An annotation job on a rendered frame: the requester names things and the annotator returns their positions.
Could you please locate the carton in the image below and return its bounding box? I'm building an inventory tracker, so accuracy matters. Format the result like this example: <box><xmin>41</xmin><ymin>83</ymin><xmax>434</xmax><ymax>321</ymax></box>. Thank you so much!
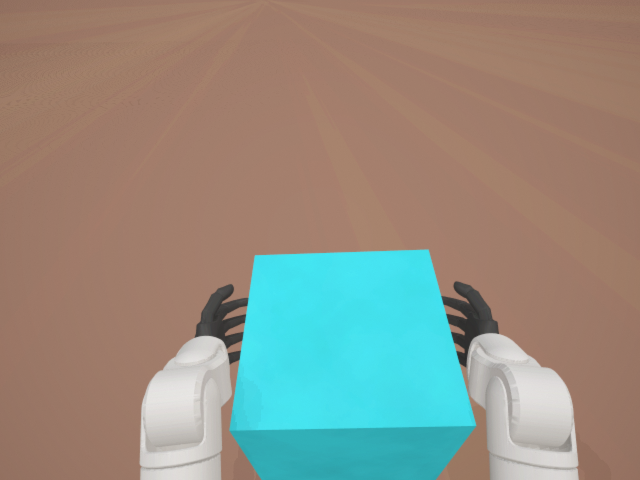
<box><xmin>229</xmin><ymin>250</ymin><xmax>476</xmax><ymax>480</ymax></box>

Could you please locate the left robot forearm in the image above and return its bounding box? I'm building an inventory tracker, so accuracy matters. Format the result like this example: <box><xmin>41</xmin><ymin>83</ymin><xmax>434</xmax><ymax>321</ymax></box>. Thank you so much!
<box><xmin>140</xmin><ymin>336</ymin><xmax>232</xmax><ymax>480</ymax></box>

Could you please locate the robot left hand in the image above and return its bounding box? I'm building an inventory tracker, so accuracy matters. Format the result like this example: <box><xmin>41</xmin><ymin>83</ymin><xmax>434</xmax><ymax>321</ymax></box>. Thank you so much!
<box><xmin>195</xmin><ymin>284</ymin><xmax>249</xmax><ymax>364</ymax></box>

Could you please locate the right robot forearm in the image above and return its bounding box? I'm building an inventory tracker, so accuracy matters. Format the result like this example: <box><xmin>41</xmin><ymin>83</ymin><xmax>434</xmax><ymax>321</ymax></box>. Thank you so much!
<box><xmin>466</xmin><ymin>333</ymin><xmax>579</xmax><ymax>480</ymax></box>

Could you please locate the robot right hand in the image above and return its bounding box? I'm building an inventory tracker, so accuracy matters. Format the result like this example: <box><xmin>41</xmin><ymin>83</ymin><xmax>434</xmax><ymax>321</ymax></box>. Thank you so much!
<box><xmin>441</xmin><ymin>281</ymin><xmax>499</xmax><ymax>367</ymax></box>

